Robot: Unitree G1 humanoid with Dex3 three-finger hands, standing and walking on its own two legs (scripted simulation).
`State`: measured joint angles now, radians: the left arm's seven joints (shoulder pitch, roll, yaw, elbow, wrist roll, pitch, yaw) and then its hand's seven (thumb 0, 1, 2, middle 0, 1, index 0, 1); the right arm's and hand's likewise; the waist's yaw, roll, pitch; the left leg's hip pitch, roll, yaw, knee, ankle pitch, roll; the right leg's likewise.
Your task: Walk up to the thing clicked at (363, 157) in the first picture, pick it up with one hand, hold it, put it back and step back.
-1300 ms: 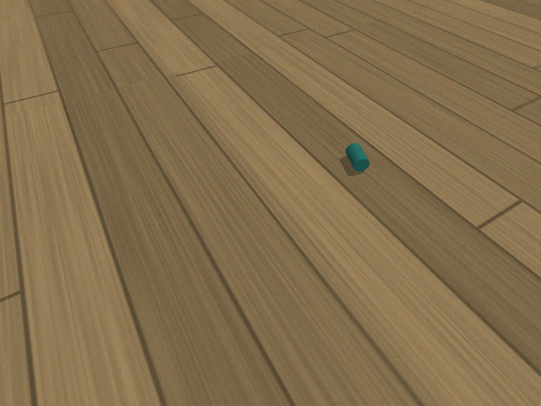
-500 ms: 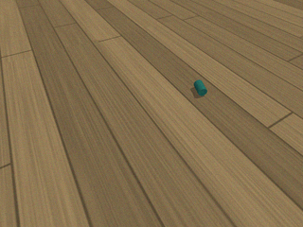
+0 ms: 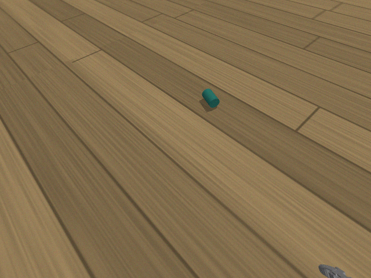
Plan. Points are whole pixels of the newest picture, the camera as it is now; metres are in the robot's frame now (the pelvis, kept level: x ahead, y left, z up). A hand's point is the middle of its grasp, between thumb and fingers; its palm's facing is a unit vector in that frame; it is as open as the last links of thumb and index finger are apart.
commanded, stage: walk up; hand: left
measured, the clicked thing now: (210, 98) +1.50 -0.18 -0.73
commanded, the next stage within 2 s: none
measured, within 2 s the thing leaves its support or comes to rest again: neither
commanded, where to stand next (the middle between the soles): +1.17 +0.11 m, yaw -71 degrees
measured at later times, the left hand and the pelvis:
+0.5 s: hand (98, 215) +0.32 +0.25 -0.14, palm faces -0.30 -0.86 -0.42, open 7.4 cm; pelvis +0.22 -0.01 -0.01, yaw -21 degrees
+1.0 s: hand (154, 99) +0.79 +0.13 -0.13, palm faces -0.59 -0.65 -0.48, open 7.4 cm; pelvis +0.48 +0.02 -0.03, yaw -38 degrees
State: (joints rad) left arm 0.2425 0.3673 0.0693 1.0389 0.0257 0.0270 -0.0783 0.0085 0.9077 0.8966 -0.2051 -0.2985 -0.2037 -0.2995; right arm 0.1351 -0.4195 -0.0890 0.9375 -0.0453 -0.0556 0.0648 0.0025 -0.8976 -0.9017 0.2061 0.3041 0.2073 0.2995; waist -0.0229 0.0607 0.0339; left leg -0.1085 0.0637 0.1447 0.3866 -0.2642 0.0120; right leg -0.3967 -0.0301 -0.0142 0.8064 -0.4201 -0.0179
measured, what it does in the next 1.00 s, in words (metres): walks ahead, turning right: right foot, then left foot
